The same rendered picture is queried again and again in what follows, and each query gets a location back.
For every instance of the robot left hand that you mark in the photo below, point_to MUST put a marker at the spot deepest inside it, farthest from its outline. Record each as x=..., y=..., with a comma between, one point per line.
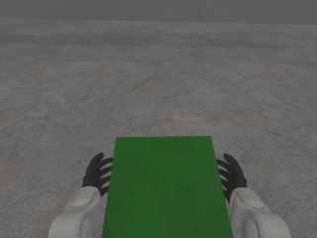
x=93, y=173

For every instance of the robot left forearm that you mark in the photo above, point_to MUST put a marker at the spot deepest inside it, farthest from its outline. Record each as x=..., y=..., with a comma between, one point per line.
x=80, y=217

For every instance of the robot right hand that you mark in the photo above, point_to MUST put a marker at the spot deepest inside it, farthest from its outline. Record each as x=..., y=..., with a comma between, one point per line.
x=234, y=176

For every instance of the carton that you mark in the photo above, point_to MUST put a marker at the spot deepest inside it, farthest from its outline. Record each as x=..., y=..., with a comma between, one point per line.
x=165, y=187

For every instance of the robot right forearm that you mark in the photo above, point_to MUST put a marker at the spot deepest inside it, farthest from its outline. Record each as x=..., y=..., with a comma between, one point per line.
x=252, y=218

